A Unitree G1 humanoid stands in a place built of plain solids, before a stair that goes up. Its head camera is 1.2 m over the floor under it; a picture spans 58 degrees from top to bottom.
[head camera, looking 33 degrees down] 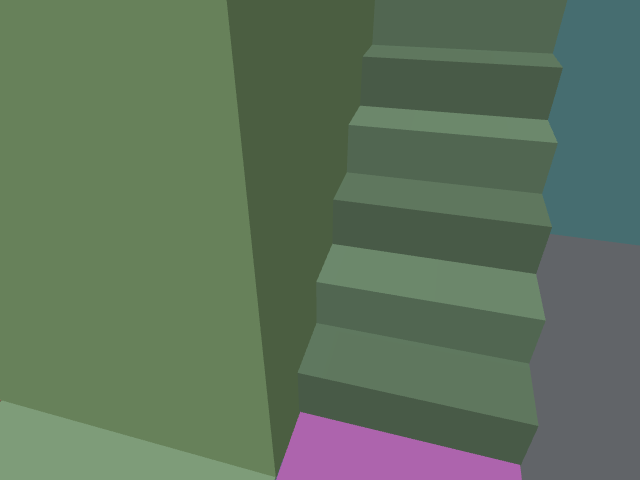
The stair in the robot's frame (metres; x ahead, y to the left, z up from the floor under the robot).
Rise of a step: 0.18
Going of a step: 0.21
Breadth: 0.76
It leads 15 degrees to the right of straight ahead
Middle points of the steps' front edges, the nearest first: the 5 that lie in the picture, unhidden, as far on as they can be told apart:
0.78 -0.20 0.18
0.98 -0.26 0.36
1.18 -0.31 0.54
1.38 -0.37 0.73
1.57 -0.42 0.91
